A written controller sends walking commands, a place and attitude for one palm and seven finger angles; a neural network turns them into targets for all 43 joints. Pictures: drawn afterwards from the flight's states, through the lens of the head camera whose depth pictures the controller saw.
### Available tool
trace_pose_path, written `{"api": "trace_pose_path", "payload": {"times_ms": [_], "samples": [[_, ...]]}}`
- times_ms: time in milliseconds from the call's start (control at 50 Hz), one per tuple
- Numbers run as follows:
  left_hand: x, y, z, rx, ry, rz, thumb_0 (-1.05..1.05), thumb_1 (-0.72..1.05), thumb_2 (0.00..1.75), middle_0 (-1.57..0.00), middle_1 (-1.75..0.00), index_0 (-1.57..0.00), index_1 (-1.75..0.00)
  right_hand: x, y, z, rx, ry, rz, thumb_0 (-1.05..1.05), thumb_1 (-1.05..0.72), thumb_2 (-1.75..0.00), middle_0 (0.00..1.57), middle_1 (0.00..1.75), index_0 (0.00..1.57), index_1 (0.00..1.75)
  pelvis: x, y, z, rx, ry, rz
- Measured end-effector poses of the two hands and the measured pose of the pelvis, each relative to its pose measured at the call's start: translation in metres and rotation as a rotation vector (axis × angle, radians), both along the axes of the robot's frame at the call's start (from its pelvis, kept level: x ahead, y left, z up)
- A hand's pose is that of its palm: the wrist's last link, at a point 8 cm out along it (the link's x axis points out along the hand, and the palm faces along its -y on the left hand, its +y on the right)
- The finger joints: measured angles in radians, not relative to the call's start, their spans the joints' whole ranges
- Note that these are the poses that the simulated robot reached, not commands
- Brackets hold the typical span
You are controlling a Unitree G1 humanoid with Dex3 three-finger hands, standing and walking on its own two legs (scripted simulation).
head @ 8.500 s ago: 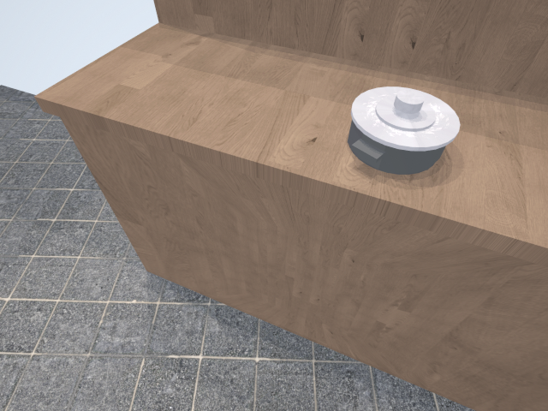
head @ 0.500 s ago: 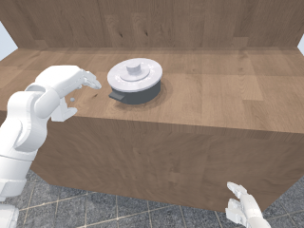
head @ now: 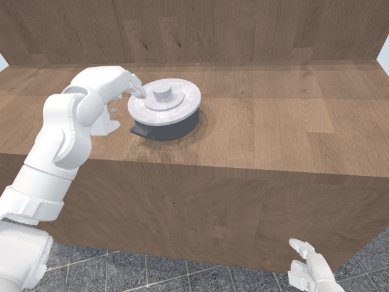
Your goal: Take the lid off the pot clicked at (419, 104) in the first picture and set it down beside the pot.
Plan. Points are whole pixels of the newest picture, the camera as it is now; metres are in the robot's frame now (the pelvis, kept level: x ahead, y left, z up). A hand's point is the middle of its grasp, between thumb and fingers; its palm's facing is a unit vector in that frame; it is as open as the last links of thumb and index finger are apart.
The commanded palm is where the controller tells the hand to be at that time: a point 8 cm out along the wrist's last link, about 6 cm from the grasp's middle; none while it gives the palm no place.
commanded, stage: move the open hand above the knob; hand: left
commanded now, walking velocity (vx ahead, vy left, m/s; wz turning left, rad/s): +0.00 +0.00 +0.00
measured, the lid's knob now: (162, 90) +0.53 +0.14 +0.15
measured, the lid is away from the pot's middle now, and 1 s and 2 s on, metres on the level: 0.00 0.00 0.00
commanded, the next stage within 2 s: lower the open fingers around the knob in 1.68 s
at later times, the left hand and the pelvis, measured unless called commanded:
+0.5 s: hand (135, 86) +0.44 +0.16 +0.22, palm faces -0.19 -0.02 -0.98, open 10.3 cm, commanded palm +0.42 +0.16 +0.28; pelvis +0.01 +0.01 +0.00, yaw -1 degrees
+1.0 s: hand (155, 66) +0.51 +0.13 +0.23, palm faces -0.26 -0.04 -0.97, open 10.3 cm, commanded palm +0.49 +0.14 +0.28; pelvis +0.03 +0.01 +0.00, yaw -1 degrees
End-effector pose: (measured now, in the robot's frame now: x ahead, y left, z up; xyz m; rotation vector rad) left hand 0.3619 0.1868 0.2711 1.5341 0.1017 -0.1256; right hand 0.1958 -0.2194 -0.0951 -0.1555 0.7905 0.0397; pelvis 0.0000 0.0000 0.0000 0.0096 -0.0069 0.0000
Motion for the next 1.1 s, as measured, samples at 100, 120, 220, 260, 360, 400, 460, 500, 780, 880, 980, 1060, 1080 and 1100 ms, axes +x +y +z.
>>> {"api": "trace_pose_path", "payload": {"times_ms": [100,120,220,260,360,400,460,500,780,880,980,1060,1080,1100], "samples": [[0.017,-0.005,-0.004,0.018,0.033,0.001,0.0,-0.4,1.62,-0.86,-0.08,-0.86,-0.08,-0.005,-0.004,-0.002,-0.013,0.017,-0.02,0.01,-0.9,-0.9,0.2,0.3,0.2,0.3,0.002,0.0,0.0,0.001,0.005,-0.005],[0.02,-0.005,-0.003,0.016,0.033,0.004,0.0,-0.4,1.62,-0.86,-0.09,-0.86,-0.08,-0.007,-0.005,-0.003,-0.015,0.019,-0.024,0.01,-0.9,-0.9,0.2,0.3,0.2,0.3,0.003,0.0,0.0,0.001,0.007,-0.006],[0.035,-0.009,0.005,0.001,0.028,0.019,0.0,-0.39,1.62,-0.86,-0.09,-0.86,-0.08,-0.013,-0.009,-0.004,-0.024,0.036,-0.04,0.01,-0.91,-0.9,0.2,0.3,0.2,0.3,0.006,0.001,0.0,0.001,0.018,-0.006],[0.04,-0.01,0.006,0.001,0.032,0.025,0.0,-0.39,1.62,-0.86,-0.08,-0.86,-0.08,-0.015,-0.01,-0.005,-0.024,0.042,-0.047,0.01,-0.91,-0.9,0.2,0.3,0.2,0.3,0.007,0.002,0.0,0.001,0.021,-0.007],[0.05,-0.017,0.002,0.012,0.059,0.021,0.0,-0.39,1.62,-0.86,-0.08,-0.86,-0.08,-0.019,-0.012,-0.006,-0.03,0.056,-0.063,0.01,-0.91,-0.9,0.2,0.3,0.2,0.3,0.01,0.004,0.0,0.001,0.024,-0.007],[0.054,-0.021,0.002,0.015,0.063,0.01,0.0,-0.39,1.62,-0.86,-0.08,-0.86,-0.08,-0.02,-0.013,-0.006,-0.035,0.058,-0.068,0.01,-0.91,-0.9,0.2,0.3,0.2,0.3,0.01,0.004,0.0,0.001,0.025,-0.008],[0.061,-0.026,0.006,0.016,0.056,-0.005,0.0,-0.39,1.62,-0.86,-0.08,-0.86,-0.08,-0.023,-0.012,-0.006,-0.04,0.06,-0.074,0.01,-0.91,-0.9,0.2,0.3,0.2,0.3,0.011,0.005,0.0,0.001,0.029,-0.008],[0.066,-0.027,0.01,0.011,0.049,-0.003,0.0,-0.39,1.62,-0.86,-0.08,-0.86,-0.08,-0.025,-0.012,-0.007,-0.042,0.067,-0.079,0.01,-0.91,-0.9,0.2,0.3,0.2,0.3,0.012,0.006,0.001,0.001,0.032,-0.009],[0.11,-0.038,0.011,0.02,0.096,0.026,0.0,-0.39,1.62,-0.86,-0.08,-0.86,-0.08,-0.054,-0.019,-0.017,-0.068,0.165,-0.135,0.01,-0.9,-0.9,0.2,0.3,0.2,0.3,0.019,0.008,0.001,0.002,0.067,-0.009],[0.128,-0.043,0.012,0.018,0.103,0.03,0.0,-0.39,1.62,-0.86,-0.08,-0.86,-0.08,-0.07,-0.025,-0.021,-0.082,0.219,-0.166,0.01,-0.9,-0.9,0.2,0.3,0.2,0.3,0.024,0.009,0.001,0.002,0.089,-0.015],[0.142,-0.052,0.013,0.012,0.109,0.02,0.0,-0.39,1.62,-0.85,-0.08,-0.86,-0.08,-0.084,-0.03,-0.025,-0.09,0.268,-0.197,0.01,-0.91,-0.9,0.2,0.3,0.2,0.3,0.031,0.01,0.001,0.001,0.105,-0.02],[0.151,-0.053,0.011,-0.001,0.116,0.018,0.0,-0.39,1.62,-0.85,-0.08,-0.86,-0.08,-0.091,-0.032,-0.026,-0.09,0.289,-0.221,0.01,-0.91,-0.9,0.2,0.3,0.2,0.3,0.036,0.01,0.001,0.001,0.116,-0.03],[0.152,-0.053,0.011,0.005,0.109,0.013,0.0,-0.39,1.62,-0.85,-0.08,-0.86,-0.08,-0.091,-0.032,-0.027,-0.088,0.291,-0.223,0.01,-0.91,-0.9,0.2,0.3,0.2,0.3,0.037,0.01,0.001,0.001,0.118,-0.031],[0.152,-0.054,0.011,0.009,0.104,0.008,0.0,-0.39,1.62,-0.85,-0.08,-0.86,-0.08,-0.091,-0.032,-0.027,-0.086,0.292,-0.224,0.01,-0.91,-0.9,0.2,0.3,0.2,0.3,0.038,0.011,0.001,0.001,0.119,-0.032]]}}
